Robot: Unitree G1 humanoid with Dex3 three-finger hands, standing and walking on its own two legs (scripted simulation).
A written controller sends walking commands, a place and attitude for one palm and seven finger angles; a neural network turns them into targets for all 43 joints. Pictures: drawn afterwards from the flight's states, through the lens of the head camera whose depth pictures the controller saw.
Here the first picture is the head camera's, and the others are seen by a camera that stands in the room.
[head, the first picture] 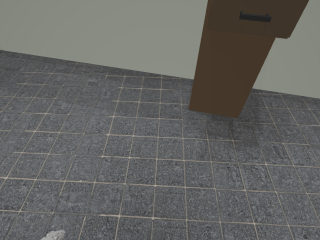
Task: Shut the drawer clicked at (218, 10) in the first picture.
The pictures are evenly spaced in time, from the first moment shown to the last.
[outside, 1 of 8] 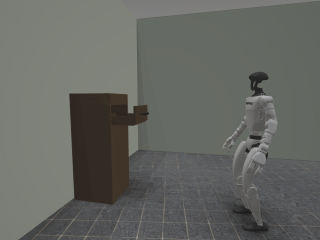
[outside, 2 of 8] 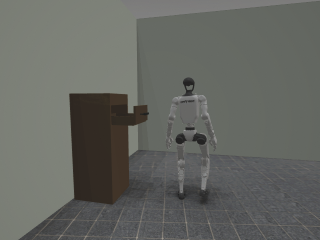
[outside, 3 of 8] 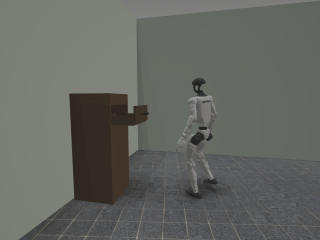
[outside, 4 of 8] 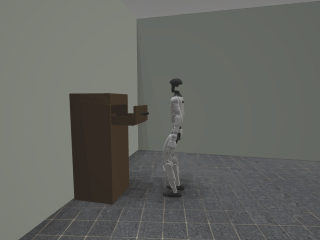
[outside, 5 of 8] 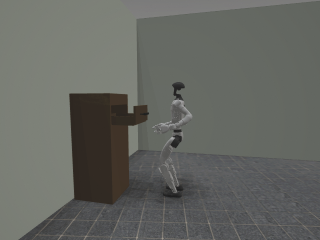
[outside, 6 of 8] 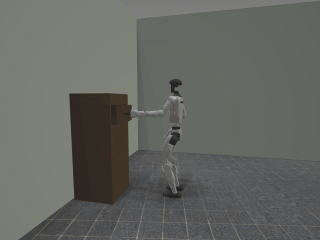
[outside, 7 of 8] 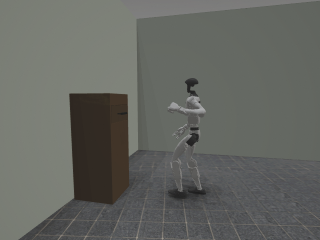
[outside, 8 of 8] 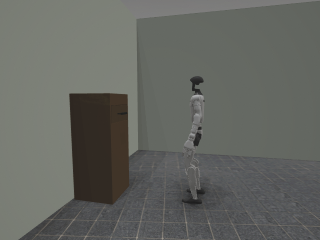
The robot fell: no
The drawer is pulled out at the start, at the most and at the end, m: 0.25 0.25 0.00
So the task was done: yes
